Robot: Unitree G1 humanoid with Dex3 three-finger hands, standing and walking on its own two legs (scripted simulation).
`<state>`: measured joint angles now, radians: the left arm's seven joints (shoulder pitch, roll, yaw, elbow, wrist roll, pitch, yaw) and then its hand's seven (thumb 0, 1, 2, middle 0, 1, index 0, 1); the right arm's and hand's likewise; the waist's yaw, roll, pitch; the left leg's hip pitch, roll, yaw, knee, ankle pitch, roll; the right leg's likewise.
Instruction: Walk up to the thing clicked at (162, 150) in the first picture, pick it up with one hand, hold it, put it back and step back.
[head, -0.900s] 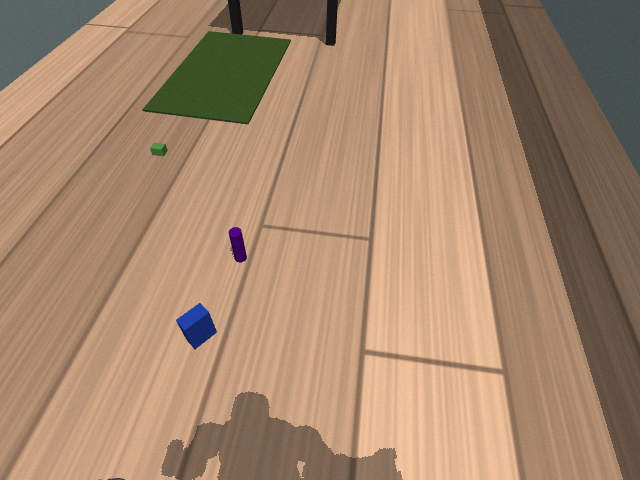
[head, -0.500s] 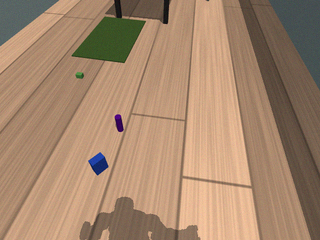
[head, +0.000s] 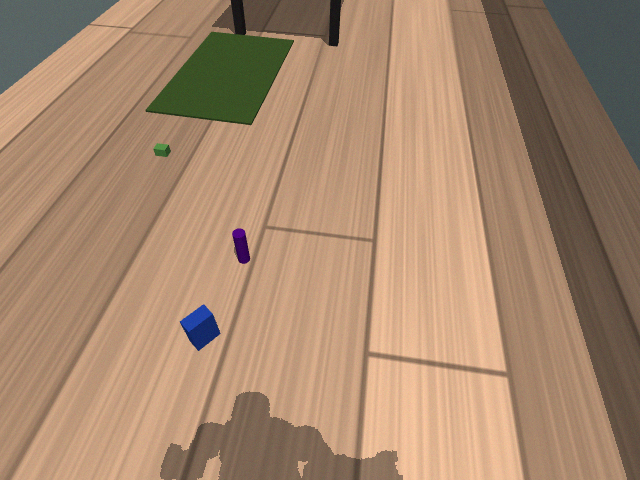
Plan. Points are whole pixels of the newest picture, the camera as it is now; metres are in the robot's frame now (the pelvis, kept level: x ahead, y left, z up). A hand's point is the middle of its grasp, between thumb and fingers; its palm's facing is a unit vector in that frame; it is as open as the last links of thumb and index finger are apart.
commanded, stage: stand
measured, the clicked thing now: (162, 150) +1.63 +0.83 -0.76
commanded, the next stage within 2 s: walk up in 0.22 s
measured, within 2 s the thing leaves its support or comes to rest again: neither
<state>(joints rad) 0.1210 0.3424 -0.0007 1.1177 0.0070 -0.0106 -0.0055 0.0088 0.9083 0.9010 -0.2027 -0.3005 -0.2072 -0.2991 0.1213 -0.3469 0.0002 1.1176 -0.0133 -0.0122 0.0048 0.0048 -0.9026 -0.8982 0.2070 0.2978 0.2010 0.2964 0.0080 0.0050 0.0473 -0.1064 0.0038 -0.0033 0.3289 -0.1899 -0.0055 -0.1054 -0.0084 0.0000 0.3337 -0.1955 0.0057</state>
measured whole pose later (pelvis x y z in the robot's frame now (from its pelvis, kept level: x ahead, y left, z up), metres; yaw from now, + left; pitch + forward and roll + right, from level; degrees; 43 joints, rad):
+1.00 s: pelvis -0.02 +0.02 -0.03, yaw -19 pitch -3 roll +1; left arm 0.23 0.40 0.04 0.84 0.01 0.02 0.01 0.01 0.91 0.90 -0.21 -0.30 -0.21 -0.30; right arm 0.20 -0.37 -0.06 0.88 -0.03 0.01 0.01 0.01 -0.90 -0.90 0.21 0.30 0.20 0.30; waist 0.00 -0.02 0.13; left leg -0.29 0.01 0.02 0.70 -0.36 0.00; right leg -0.39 0.04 0.12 0.85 -0.46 -0.01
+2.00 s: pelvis -0.02 +0.02 +0.00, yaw -26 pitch -3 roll +0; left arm 0.08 0.35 0.00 1.11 0.00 -0.02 -0.01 0.01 0.91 0.90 -0.20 -0.30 -0.21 -0.30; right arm 0.10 -0.37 -0.02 1.11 -0.01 -0.01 0.01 0.01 -0.90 -0.90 0.21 0.30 0.20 0.30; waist -0.01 0.00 0.06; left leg -0.13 0.04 0.05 0.38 -0.21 -0.02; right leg -0.15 0.00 0.11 0.41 -0.21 0.03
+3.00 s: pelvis -0.01 +0.03 +0.00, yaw -24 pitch -2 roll +0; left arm 0.12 0.35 0.00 1.12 0.01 -0.01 -0.01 0.01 0.91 0.90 -0.20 -0.30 -0.21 -0.30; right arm 0.10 -0.35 -0.02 1.13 -0.01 -0.01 0.02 0.00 -0.90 -0.90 0.21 0.30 0.20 0.30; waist 0.00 0.00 0.05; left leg -0.13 0.02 0.02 0.35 -0.19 -0.01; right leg -0.12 -0.02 0.08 0.34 -0.19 0.04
